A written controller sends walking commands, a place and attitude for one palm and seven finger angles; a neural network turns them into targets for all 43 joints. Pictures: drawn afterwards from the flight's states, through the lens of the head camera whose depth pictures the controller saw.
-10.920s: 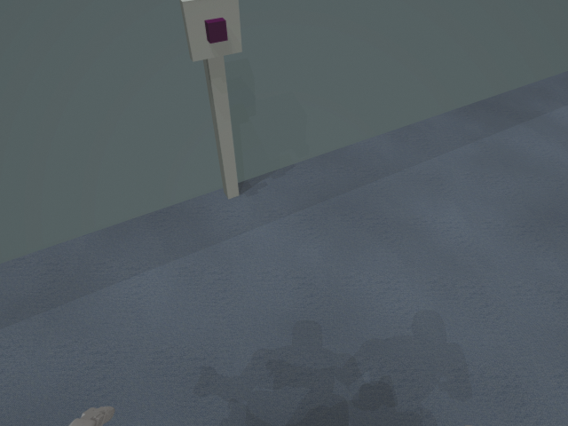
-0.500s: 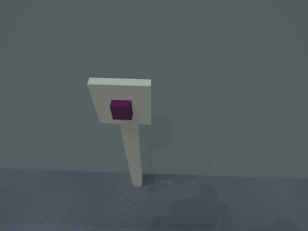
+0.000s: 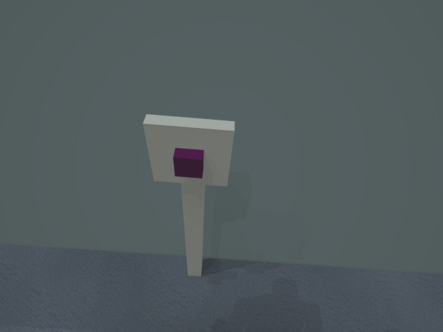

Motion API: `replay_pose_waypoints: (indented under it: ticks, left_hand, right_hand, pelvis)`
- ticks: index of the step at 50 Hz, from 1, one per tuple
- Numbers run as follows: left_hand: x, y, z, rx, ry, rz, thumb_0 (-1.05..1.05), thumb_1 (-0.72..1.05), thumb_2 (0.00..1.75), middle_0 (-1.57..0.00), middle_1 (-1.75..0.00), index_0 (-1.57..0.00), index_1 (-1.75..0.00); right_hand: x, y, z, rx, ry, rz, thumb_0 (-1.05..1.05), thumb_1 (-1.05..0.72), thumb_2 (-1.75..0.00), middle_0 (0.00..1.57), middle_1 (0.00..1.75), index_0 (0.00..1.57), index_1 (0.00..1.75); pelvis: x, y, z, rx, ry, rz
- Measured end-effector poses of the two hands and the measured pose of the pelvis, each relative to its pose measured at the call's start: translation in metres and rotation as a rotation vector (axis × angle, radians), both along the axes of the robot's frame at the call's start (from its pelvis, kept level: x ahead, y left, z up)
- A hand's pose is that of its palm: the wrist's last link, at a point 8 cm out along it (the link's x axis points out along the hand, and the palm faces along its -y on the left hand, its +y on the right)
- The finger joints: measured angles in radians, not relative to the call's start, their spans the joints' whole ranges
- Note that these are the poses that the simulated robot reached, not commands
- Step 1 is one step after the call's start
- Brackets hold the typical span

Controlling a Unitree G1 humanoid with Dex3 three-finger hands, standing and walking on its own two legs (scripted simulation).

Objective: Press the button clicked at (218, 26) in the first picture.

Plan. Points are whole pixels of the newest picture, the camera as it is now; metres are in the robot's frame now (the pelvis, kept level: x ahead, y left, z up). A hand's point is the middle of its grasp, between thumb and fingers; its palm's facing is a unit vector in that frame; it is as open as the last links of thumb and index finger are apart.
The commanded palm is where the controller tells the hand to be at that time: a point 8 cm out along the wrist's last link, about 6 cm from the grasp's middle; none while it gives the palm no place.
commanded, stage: shuffle to correct the standing spot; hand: left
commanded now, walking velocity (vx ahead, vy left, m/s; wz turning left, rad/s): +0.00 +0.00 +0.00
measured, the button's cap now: (189, 162) +0.44 +0.10 +0.04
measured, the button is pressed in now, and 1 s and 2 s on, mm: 0 0 0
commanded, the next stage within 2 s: come to a stop and stand still in 0.50 s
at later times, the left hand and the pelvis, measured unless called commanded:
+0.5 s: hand out of the picture -0.05 +0.14 -0.18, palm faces -0.03 -0.98 -0.18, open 7.4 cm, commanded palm none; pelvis -0.06 -0.05 +0.00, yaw -2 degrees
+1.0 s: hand out of the picture -0.11 +0.06 -0.18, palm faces +0.07 -0.99 -0.11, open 7.4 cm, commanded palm none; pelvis -0.07 -0.08 +0.00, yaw +2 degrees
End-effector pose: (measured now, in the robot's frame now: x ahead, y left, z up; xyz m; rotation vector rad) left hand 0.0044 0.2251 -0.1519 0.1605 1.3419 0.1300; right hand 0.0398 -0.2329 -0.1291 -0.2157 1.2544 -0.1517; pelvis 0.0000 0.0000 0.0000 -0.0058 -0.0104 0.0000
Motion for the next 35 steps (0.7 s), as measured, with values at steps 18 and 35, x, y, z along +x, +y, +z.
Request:
replay_pose_waypoints:
  ticks: [18,35]
  left_hand:
    - [-0.038,-0.002,0.002,0.003,0.101,-0.057,0.0,0.91,0.9,-0.19,-0.29,-0.2,-0.3]
    - [-0.109,-0.091,-0.007,-0.062,0.07,0.079,0.0,0.91,0.9,-0.19,-0.29,-0.2,-0.3]
  right_hand:
    - [-0.052,-0.026,0.009,-0.043,0.022,-0.094,0.0,-0.91,-0.9,0.2,0.3,0.2,0.3]
    - [-0.113,-0.08,0.003,-0.025,0.134,-0.065,0.0,-0.91,-0.9,0.2,0.3,0.2,0.3]
  pelvis:
    - [-0.042,-0.015,0.004,-0.022,0.02,-0.068]
    - [-0.072,-0.075,-0.001,-0.033,0.033,0.048]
